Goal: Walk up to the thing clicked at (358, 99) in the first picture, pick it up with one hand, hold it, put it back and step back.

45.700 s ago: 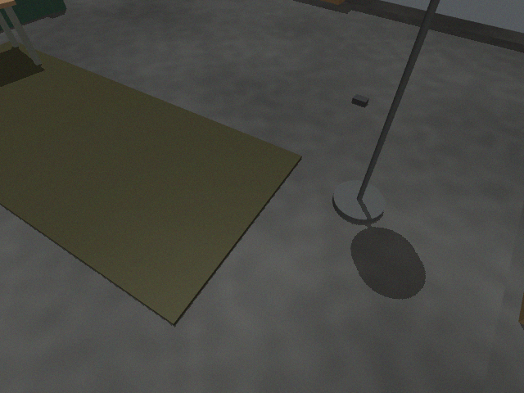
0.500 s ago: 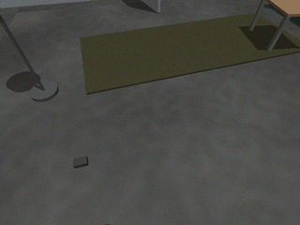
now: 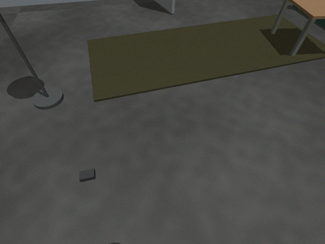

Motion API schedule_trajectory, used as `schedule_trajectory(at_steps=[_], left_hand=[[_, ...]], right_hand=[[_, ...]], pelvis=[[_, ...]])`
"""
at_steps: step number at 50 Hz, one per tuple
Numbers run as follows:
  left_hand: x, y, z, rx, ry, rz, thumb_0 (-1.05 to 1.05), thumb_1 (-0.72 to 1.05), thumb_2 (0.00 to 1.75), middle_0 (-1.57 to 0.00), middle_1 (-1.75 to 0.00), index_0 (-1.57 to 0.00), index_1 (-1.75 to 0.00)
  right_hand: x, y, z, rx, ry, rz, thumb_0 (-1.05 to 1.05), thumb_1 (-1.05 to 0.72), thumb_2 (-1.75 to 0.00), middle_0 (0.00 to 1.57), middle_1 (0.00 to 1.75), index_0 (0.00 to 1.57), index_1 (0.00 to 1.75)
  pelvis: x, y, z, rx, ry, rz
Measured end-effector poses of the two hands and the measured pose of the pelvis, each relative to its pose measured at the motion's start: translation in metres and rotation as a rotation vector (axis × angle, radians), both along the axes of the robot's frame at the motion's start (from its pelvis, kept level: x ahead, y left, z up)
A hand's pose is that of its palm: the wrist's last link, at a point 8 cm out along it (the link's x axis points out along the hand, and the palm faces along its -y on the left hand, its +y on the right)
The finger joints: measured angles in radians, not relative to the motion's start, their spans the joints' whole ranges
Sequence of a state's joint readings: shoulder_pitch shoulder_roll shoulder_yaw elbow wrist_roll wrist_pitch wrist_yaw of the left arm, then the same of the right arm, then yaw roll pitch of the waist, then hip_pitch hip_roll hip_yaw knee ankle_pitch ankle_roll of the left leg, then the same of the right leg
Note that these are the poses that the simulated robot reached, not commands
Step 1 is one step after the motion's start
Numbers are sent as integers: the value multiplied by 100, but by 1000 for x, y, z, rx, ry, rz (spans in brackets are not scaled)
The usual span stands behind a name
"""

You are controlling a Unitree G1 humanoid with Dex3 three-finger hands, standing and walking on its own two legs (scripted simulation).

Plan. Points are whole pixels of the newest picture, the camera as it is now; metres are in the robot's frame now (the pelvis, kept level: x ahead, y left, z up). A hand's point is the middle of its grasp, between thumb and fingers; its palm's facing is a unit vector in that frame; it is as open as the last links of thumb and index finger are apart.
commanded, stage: stand
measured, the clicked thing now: (87, 175) +0.62 +0.49 -0.76
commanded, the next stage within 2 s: walk up in 0.56 s
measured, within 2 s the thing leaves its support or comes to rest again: neither
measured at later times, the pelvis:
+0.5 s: pelvis +0.01 +0.00 +0.00, yaw +0 degrees
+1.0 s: pelvis +0.11 +0.03 -0.01, yaw +1 degrees
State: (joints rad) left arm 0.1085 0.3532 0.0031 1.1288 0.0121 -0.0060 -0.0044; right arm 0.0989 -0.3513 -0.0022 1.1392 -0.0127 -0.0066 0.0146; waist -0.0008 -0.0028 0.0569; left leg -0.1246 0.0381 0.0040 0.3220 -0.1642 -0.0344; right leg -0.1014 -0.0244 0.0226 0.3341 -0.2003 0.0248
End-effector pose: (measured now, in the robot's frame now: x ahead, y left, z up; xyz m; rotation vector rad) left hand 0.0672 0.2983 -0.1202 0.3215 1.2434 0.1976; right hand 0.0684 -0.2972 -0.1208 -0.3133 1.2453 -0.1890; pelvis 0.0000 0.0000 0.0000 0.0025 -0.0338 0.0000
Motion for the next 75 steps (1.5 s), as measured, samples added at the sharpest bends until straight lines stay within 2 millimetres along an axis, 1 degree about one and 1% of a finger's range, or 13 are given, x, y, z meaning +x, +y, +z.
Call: schedule_trajectory(at_steps=[18, 30, 38, 44, 47, 50, 53, 58, 61, 63, 66, 70, 75], left_hand=[[-1, 2, 0, 5, 13, 1, 1, 91, 90, -21, -30, -20, -30], [6, 4, 0, -5, -10, -1, 1, 91, 90, -21, -30, -20, -30], [15, 25, -3, 19, -41, 15, 1, 90, 90, -21, -30, -20, -30], [22, 52, -11, 19, 16, 51, 1, 90, 90, -21, -30, -20, -30], [42, 58, -9, 24, 71, 44, 1, 91, 90, -21, -30, -20, -30], [82, 58, -4, 14, 20, 24, 1, 91, 90, -21, -30, -20, -30], [126, 55, -4, -2, -42, -14, 1, 91, 90, -21, -30, -20, -30], [209, 38, -9, -11, -112, -96, 1, 91, 90, -20, -30, -20, -30], [256, 25, -14, -4, -176, -105, 1, 91, 90, -20, -30, -20, -30], [277, 17, -13, -6, -224, -94, 1, 91, 90, -21, -30, -20, -30], [291, 10, -4, -19, -261, -67, 1, 91, 90, -21, -30, -20, -30], [295, 11, 9, -19, -239, -39, 1, 90, 90, -21, -30, -20, -30], [299, 29, 11, -8, -165, -34, 1, 90, 90, -21, -30, -20, -30]], right_hand=[[2, 2, -1, 2, 9, 3, 1, -91, -90, 20, 30, 21, 30], [8, 1, 1, 7, -11, 5, 1, -91, -90, 20, 30, 21, 30], [25, -17, -5, -27, -37, 3, 1, -91, -90, 20, 30, 21, 30], [71, 2, 2, -51, -58, 40, 1, -91, -90, 20, 30, 20, 30], [86, 13, 13, -53, -107, 35, 1, -91, -90, 20, 30, 20, 30], [88, 17, 19, -60, -64, 22, 1, -91, -90, 20, 30, 21, 30], [92, 16, 16, -63, -13, 0, 1, -91, -90, 20, 30, 21, 30], [115, 7, -3, -50, 14, -30, 1, -91, -90, 20, 30, 21, 30], [140, -2, -24, -43, 10, -42, 1, -91, -90, 20, 30, 21, 30], [162, -1, -32, -29, 5, -43, 1, -91, -90, 20, 30, 21, 30], [199, 5, -27, 1, -23, -4, 1, -91, -90, 20, 30, 20, 30], [246, 9, -9, 17, -86, 45, 1, -91, -89, 20, 30, 21, 30], [281, 7, 5, -8, -102, 64, 1, -91, -90, 20, 30, 21, 30]], pelvis=[[3, 1, 0, 0, 6, 2], [9, 2, -1, 1, 5, 1], [38, 6, -17, -12, 7, 2], [76, 26, -19, 4, 11, -7], [94, 32, -13, -14, 8, 6], [113, 33, -7, -24, 2, 18], [134, 32, -9, -12, -10, 14], [177, 26, -24, 21, -32, -5], [209, 19, -39, 3, -53, 1], [225, 14, -43, -14, -68, 6], [244, 11, -35, 7, -80, 15], [268, 14, -19, 5, -73, 13], [299, 24, -13, -16, -52, 8]])
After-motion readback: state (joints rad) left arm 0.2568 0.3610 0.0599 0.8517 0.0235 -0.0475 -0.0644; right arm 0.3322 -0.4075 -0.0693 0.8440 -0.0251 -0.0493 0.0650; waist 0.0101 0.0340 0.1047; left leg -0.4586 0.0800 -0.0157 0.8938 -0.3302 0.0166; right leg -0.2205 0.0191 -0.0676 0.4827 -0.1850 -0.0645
